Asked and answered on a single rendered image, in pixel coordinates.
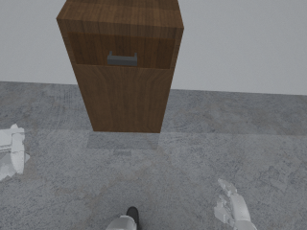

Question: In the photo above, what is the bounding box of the right robot hand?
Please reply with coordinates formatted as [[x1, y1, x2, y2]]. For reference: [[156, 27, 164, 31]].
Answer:
[[214, 178, 251, 227]]

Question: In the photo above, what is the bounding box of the drawer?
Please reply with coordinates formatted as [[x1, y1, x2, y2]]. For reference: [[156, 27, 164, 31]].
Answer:
[[67, 32, 176, 70]]

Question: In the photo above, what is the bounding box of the cabinet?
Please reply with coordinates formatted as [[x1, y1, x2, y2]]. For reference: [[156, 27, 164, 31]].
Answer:
[[56, 0, 184, 133]]

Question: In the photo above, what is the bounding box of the robot left thigh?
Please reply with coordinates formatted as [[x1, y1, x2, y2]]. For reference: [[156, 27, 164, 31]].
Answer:
[[106, 218, 137, 230]]

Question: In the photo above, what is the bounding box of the left robot foot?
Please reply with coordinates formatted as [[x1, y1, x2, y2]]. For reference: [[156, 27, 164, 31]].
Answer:
[[126, 206, 139, 230]]

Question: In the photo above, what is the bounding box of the left robot hand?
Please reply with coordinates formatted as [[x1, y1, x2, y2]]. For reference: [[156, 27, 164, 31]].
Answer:
[[0, 124, 30, 182]]

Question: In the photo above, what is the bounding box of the right robot forearm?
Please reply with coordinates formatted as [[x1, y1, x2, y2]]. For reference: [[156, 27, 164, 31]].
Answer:
[[233, 219, 257, 230]]

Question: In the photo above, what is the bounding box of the handle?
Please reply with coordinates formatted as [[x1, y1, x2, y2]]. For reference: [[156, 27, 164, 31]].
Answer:
[[106, 51, 137, 66]]

